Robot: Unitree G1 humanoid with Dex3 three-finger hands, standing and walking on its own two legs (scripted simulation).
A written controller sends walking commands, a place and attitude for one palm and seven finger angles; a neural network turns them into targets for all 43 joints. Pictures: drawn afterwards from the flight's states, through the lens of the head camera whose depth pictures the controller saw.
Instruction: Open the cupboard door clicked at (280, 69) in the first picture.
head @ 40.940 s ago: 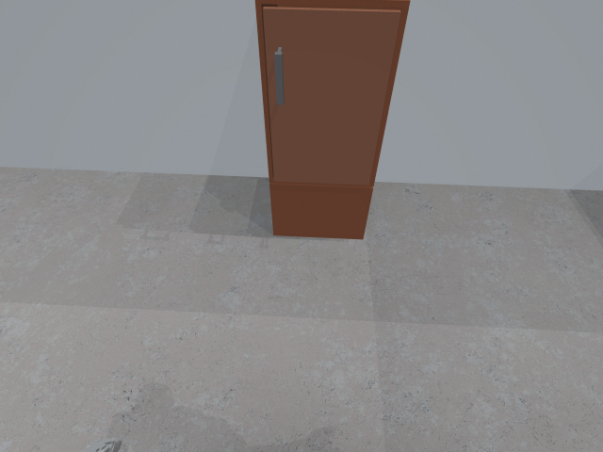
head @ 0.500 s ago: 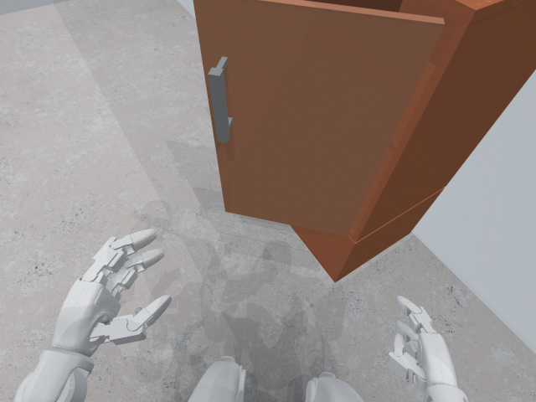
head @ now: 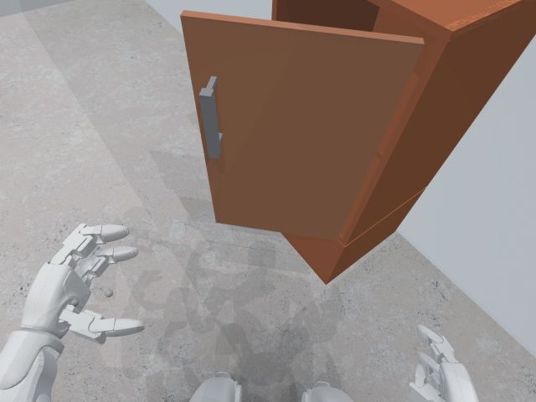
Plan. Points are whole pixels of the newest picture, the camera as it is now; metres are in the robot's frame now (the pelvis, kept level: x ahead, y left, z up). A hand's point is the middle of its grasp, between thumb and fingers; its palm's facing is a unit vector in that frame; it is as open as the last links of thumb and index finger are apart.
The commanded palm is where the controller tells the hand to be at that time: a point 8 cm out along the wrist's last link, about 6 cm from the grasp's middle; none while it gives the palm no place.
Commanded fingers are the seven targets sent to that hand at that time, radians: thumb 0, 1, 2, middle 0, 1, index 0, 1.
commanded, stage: raise the hand with hooked fingers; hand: left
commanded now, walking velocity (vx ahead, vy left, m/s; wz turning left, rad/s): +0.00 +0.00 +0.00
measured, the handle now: (213, 119) +0.58 +0.14 +0.06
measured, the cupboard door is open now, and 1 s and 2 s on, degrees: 45 45 45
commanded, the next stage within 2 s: move the hooked fingers beside the handle in 1.00 s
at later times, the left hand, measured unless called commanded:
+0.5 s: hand (69, 250) +0.29 +0.28 +0.08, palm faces -0.06 -1.00 -0.04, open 14.0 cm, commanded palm +0.27 +0.33 +0.08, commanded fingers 0.00 -0.50 0.30 -0.30 -1.20 -0.30 -1.20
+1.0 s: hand (75, 249) +0.29 +0.27 +0.08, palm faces -0.07 -1.00 -0.04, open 14.0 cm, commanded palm +0.27 +0.32 +0.08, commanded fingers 0.00 -0.50 0.30 -0.30 -1.20 -0.30 -1.20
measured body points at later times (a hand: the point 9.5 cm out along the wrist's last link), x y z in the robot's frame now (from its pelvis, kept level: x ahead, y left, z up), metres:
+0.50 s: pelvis +0.01 +0.01 +0.01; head +0.06 +0.02 +0.46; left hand +0.29 +0.33 +0.09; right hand +0.17 -0.24 -0.06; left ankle +0.02 +0.09 -0.67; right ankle +0.02 -0.11 -0.67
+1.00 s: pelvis +0.00 +0.00 +0.02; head +0.06 +0.01 +0.46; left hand +0.29 +0.33 +0.09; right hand +0.15 -0.25 -0.06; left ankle +0.02 +0.09 -0.67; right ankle +0.02 -0.11 -0.67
